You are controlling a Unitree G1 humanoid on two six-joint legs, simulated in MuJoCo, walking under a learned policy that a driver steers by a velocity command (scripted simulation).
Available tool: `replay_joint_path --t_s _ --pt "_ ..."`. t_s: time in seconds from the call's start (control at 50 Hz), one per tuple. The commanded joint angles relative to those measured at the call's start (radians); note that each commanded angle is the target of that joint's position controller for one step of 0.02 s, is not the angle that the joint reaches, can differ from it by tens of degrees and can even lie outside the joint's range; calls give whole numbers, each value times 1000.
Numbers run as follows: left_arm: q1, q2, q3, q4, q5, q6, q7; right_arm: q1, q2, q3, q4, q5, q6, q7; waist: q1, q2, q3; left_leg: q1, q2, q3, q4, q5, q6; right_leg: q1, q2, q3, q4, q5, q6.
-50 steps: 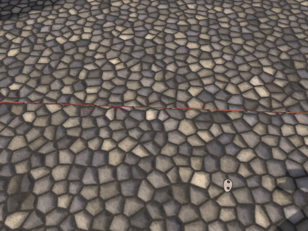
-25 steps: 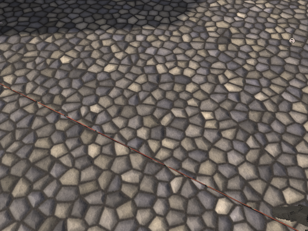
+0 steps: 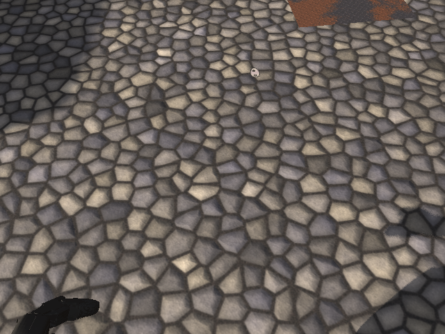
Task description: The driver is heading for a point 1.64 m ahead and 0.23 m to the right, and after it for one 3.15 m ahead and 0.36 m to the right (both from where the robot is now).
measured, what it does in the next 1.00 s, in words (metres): walks ahead: right foot, then left foot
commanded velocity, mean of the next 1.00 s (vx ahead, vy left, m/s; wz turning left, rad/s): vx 1.00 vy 0.00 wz -0.21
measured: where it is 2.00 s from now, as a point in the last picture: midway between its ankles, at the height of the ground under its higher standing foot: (225, 43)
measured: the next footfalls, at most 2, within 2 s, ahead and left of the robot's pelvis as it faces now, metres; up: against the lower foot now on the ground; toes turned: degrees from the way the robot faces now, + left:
right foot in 0.08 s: +0.28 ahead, -0.04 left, +0.00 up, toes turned -10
left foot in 0.52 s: +0.73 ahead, -0.02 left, +0.00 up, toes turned -28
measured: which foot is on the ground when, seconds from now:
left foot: down 0.00-0.08, up 0.10-0.50, down 0.52-0.92, up 0.94-1.00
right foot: up 0.00-0.06, down 0.08-0.52, up 0.54-0.92, down 0.94-1.00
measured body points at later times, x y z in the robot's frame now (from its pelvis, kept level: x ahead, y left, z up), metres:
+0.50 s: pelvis +0.47 -0.05 +0.00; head +0.50 -0.06 +0.45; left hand +0.57 +0.25 -0.11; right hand +0.63 -0.35 -0.05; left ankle +0.70 +0.01 -0.71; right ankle +0.25 -0.03 -0.71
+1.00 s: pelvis +0.90 -0.20 +0.01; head +0.92 -0.21 +0.46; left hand +1.19 -0.05 -0.05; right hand +0.80 -0.47 -0.12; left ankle +0.73 -0.04 -0.64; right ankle +0.94 -0.34 -0.72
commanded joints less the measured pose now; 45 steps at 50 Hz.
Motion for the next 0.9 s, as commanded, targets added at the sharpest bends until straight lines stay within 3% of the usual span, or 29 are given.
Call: replay_joint_path --t_s 0.02,0.06,0.08,0.1,0.12,0.14,0.16,0.18,0.22,0.24,0.3,0.34,0.38,0.44,0.46,0.48,0.5,0.52,0.54,0.56,0.58,0.6,0.62,0.64,0.7,0.78,0.82,0.86,0.9 --pt "131 36 -4 -9 -2 -5 -1 -133 -182 -30 -108 -4 -4 -20 173 111 -13 -180 239 5 165 1404 51 376 119 -80 -74 -24 -51" --pt "485 120 39 91 -1 -6 23 -207 -227 -46 -143 -17 36 -27 346 120 -187 -266 273 -36 644 1439 74 752 161 -14 -96 -142 -106" --pt "584 167 69 137 -6 -2 50 -206 -203 -45 -139 -26 44 -12 356 32 -207 -439 183 -41 1009 910 61 942 150 69 -154 -218 -134" --pt "493 251 89 134 -17 11 68 -197 -38 -2 -180 -44 31 4 225 -227 -108 -791 10 -82 1421 -60 29 1005 3 333 -131 -61 -175" --pt "444 335 108 78 2 23 69 -151 -71 5 -300 -12 8 7 164 -266 -334 -1065 -36 -298 1558 -88 14 1235 -157 843 -391 -298 -371" --pt "423 280 105 53 0 22 77 -231 -116 8 -305 -24 -17 4 181 -64 -260 -1129 28 -373 1478 -2 25 1159 -196 960 -564 -478 -336" --pt "392 217 91 67 -3 15 84 -259 -129 8 -298 -22 -25 4 134 56 -109 -1101 68 -373 1358 69 25 978 -173 905 -603 -465 -287" --pt "363 184 81 82 -8 2 86 -285 -110 14 -293 -37 -17 0 87 131 -37 -1026 102 -370 1274 73 17 816 -122 805 -605 -375 -249" --pt "326 146 64 76 -13 -31 93 -261 -92 23 -289 -59 29 1 20 140 13 -899 143 -373 1152 52 -21 584 -55 679 -607 -209 -244" --pt "326 135 60 76 -18 -44 91 -271 -79 26 -298 -60 48 4 9 131 23 -862 156 -364 1074 32 -38 508 -22 625 -618 -192 -243" --pt "345 143 65 72 -17 -65 85 -456 -41 44 -379 -43 57 20 54 97 76 -803 152 -303 776 231 -56 388 60 526 -663 -110 -208" --pt "372 151 75 74 -23 -66 78 -532 -18 55 -404 -23 53 29 101 58 58 -742 114 -286 587 434 -41 420 94 499 -647 -15 -159" --pt "412 162 82 84 -30 -66 73 -567 -28 54 -418 -9 49 30 140 15 21 -704 75 -281 483 525 -23 516 75 520 -618 123 -128" --pt "435 152 79 105 -28 -70 85 -544 -54 44 -411 -14 40 27 142 0 -14 -620 49 -271 335 548 23 675 31 501 -562 303 -85" --pt "448 164 78 118 -23 -74 89 -487 -77 32 -388 -18 37 22 122 -9 -54 -562 20 -254 327 500 43 752 13 490 -500 473 -66" --pt "440 199 82 124 -7 -76 89 -367 -121 9 -352 -13 36 11 62 -25 -121 -479 -13 -240 342 386 68 824 -2 468 -367 651 -47" --pt "400 213 84 123 11 -73 88 -187 -156 -13 -300 -3 37 -3 -46 -33 -194 -332 -21 -213 330 297 91 814 13 418 -149 715 -29" --pt "350 166 71 113 26 -75 92 28 -199 -35 -245 -9 38 -22 -153 -21 -263 -104 56 -288 388 151 119 647 47 367 154 575 -14" --pt "459 5 32 65 -12 -82 86 82 -301 -62 -229 -49 31 -22 -61 296 -360 138 330 -845 289 -143 260 300 212 285 581 -163 45" --pt "482 17 12 68 -3 -94 78 22 -253 -61 -215 -22 41 5 -25 345 -338 137 370 -1266 68 -266 324 96 246 306 632 -470 34" --pt "371 56 12 57 13 -88 81 -111 -177 -52 -234 -10 41 18 10 184 -156 -4 333 -1128 55 -287 332 17 134 278 618 -366 25" --pt "273 81 9 36 30 -90 76 -141 -125 -44 -229 1 41 27 8 51 -100 -129 289 -986 63 -174 315 49 90 260 546 -309 35" --pt "202 82 7 8 43 -89 72 -122 -101 -36 -206 -1 40 30 16 15 -52 -225 236 -885 58 -67 290 76 63 246 469 -309 46" --pt "179 64 -1 -22 58 -81 66 -93 -74 -25 -173 0 37 28 44 33 -18 -305 189 -827 45 -4 278 98 47 241 408 -323 66" --pt "127 27 -31 -73 66 -64 54 -41 -98 -32 -130 13 25 21 74 89 33 -410 148 -758 -17 101 307 90 4 205 232 -359 122" --pt "-58 4 -64 -148 23 -73 33 -75 -141 -57 -147 19 23 22 44 94 62 -632 81 -647 -113 246 267 364 33 132 -144 -67 162" --pt "-74 19 -59 -150 14 -73 41 -47 -158 -66 -141 32 18 32 27 88 38 -595 102 -655 -101 398 246 458 49 129 -198 33 157" --pt "-72 44 -48 -150 17 -76 56 -9 -160 -69 -127 35 25 28 20 78 10 -468 112 -656 -1 541 217 476 61 138 -272 -4 145" --pt "72 83 -23 -108 21 -84 79 9 -185 -74 -114 29 31 24 85 49 -108 -409 75 -615 272 811 179 671 108 119 -322 -140 119"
